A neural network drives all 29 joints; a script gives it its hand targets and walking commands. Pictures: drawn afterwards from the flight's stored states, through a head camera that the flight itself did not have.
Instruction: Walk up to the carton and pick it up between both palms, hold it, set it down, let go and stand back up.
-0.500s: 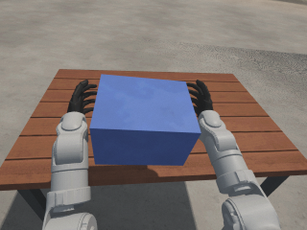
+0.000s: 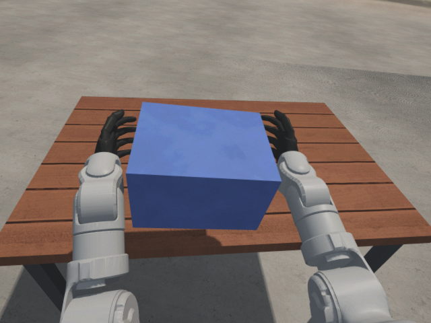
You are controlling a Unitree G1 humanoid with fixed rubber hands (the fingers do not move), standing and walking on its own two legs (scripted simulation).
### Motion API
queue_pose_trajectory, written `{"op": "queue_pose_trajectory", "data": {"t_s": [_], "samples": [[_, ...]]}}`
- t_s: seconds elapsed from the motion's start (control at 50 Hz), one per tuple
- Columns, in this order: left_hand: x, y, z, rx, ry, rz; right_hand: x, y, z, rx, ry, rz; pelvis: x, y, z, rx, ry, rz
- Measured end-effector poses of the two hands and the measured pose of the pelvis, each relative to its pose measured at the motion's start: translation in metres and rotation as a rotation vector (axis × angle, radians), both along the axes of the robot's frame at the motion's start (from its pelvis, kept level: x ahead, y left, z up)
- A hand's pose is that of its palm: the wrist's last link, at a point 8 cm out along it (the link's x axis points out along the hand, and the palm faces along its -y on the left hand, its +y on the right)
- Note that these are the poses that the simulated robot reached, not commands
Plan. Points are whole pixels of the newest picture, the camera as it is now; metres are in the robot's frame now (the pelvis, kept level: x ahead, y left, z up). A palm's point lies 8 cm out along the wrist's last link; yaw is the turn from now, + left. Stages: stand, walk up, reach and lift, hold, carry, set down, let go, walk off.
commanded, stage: hold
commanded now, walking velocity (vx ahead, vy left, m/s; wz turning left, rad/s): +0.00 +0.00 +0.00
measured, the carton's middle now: (200, 166) +0.36 +0.01 +0.15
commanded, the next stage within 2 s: none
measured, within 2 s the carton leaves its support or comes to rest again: neither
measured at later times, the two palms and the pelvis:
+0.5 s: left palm (108, 156) +0.35 +0.17 +0.18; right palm (284, 153) +0.36 -0.15 +0.18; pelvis +0.00 +0.00 +0.00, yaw +0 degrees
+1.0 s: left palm (107, 156) +0.35 +0.17 +0.18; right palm (284, 153) +0.36 -0.15 +0.18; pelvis +0.00 +0.00 +0.00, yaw +0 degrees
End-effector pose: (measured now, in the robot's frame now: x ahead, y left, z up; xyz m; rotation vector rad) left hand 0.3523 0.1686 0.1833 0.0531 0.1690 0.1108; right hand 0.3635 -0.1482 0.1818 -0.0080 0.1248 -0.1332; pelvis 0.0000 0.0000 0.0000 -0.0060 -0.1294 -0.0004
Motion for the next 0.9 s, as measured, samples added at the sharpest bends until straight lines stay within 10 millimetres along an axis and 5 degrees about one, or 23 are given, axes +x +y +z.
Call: {"op": "queue_pose_trajectory", "data": {"t_s": [0.9], "samples": [[-0.0025, 0.0013, -0.0016, 0.0, -0.001, 0.004, -0.0009, 0.0014, -0.0008, 0.006, -0.006, 0.004, 0.0027, -0.0008, -0.0001, 0.0, -0.009, 0.005]]}}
